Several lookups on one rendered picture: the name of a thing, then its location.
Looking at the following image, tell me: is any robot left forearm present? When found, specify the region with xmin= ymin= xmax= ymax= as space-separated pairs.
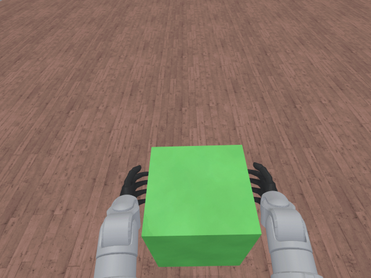
xmin=94 ymin=195 xmax=141 ymax=278

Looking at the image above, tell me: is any robot right forearm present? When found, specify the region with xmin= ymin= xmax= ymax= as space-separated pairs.
xmin=260 ymin=191 xmax=323 ymax=278

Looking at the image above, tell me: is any carton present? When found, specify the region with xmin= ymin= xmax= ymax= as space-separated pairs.
xmin=141 ymin=145 xmax=261 ymax=267

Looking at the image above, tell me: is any robot right hand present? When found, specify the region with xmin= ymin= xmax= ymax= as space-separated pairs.
xmin=248 ymin=162 xmax=278 ymax=204

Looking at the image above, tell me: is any robot left hand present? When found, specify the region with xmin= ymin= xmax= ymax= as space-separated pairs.
xmin=120 ymin=165 xmax=148 ymax=205

